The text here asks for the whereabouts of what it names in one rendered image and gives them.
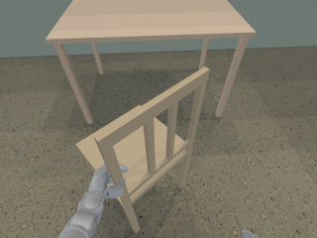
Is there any robot left hand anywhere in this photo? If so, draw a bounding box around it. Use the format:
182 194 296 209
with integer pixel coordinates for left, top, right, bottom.
88 163 128 199

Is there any robot left forearm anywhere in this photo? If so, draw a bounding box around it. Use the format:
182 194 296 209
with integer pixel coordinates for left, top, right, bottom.
58 189 105 238

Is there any chair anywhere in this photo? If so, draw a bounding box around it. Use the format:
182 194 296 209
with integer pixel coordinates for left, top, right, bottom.
75 66 210 234

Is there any table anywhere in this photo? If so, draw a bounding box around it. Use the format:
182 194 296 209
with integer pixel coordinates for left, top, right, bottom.
46 0 256 124

